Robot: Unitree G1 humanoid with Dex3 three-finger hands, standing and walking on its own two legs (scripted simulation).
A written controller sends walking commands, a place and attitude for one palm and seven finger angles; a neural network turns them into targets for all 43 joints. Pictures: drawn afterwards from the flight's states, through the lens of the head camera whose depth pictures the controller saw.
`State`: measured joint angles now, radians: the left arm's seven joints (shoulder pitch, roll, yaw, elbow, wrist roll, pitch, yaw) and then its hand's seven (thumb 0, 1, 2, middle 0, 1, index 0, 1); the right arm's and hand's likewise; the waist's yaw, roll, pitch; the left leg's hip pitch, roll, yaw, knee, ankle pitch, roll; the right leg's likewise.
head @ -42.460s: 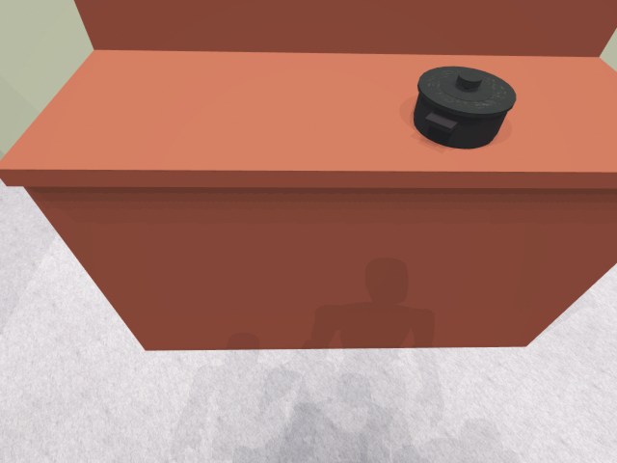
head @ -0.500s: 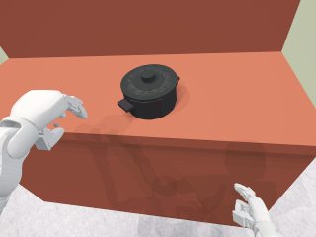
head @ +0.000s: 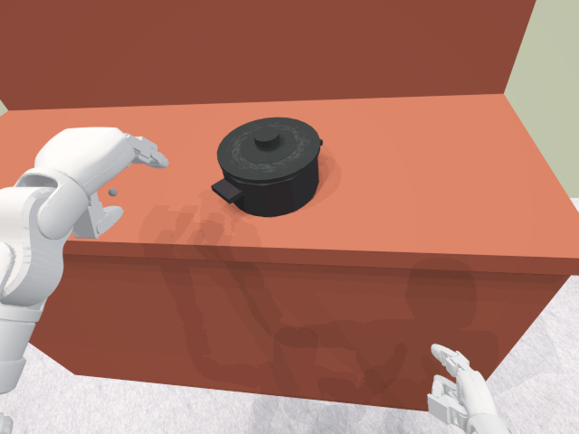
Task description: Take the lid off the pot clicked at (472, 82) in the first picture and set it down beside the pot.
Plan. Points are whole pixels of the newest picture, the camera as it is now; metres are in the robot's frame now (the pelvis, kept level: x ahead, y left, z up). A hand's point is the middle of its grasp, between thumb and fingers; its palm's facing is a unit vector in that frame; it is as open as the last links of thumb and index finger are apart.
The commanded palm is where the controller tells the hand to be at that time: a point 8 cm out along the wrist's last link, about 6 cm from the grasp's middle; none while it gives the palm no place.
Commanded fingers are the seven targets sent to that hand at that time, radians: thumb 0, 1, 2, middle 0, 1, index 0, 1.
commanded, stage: move the open hand above the knob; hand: left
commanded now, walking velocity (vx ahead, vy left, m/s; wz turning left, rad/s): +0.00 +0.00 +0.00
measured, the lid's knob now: (266, 137) +0.53 +0.10 +0.16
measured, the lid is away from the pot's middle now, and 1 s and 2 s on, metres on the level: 0.01 0.01 0.01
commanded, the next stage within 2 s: none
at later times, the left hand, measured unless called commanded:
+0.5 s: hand (171, 160) +0.39 +0.20 +0.22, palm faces -0.08 -0.02 -1.00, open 10.2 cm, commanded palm +0.36 +0.19 +0.29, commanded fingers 0.00 -0.41 1.69 -0.86 -0.08 -0.86 -0.08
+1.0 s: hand (212, 134) +0.44 +0.15 +0.22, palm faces -0.11 -0.03 -0.99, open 10.2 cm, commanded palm +0.42 +0.15 +0.29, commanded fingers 0.00 -0.41 1.69 -0.86 -0.08 -0.86 -0.08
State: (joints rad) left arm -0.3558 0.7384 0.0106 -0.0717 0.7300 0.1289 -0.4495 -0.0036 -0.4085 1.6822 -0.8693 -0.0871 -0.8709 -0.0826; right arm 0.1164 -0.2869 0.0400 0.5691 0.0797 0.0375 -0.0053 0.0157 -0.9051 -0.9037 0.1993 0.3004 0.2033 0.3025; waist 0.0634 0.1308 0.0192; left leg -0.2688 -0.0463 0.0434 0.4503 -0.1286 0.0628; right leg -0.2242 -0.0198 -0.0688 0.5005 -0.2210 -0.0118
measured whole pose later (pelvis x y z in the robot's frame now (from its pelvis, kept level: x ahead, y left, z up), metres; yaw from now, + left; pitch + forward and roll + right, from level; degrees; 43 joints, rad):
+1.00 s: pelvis +0.04 -0.01 +0.00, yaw +0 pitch +0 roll +1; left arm -0.78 0.55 -0.25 0.25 0.81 0.30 -0.48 0.00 -0.41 1.68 -0.87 -0.09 -0.87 -0.08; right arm 0.10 -0.29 0.04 0.60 0.09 0.11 0.02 0.01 -0.91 -0.90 0.20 0.30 0.20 0.30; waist 0.02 0.11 -0.01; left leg -0.28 -0.05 0.04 0.45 -0.17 0.05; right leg -0.23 -0.02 -0.07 0.50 -0.27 -0.02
